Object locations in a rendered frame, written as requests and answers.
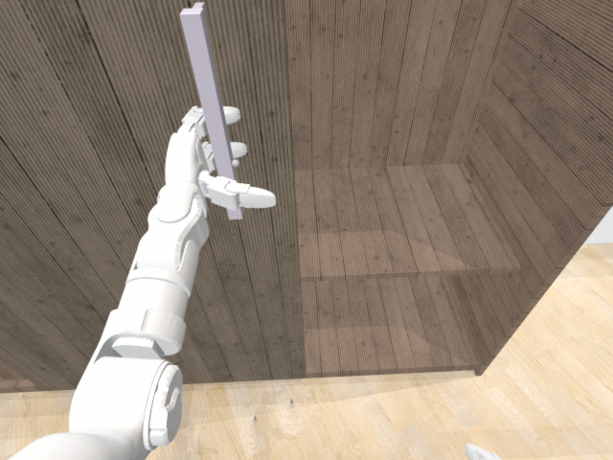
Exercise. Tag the wardrobe door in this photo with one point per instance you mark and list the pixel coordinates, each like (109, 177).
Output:
(7, 373)
(91, 92)

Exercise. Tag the handle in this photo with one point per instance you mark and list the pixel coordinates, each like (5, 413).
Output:
(201, 55)

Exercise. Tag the robot left hand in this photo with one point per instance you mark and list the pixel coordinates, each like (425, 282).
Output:
(187, 159)

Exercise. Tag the robot left upper arm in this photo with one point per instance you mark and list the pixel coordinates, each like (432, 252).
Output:
(125, 408)

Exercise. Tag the robot left forearm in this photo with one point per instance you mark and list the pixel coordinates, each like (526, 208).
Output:
(149, 322)

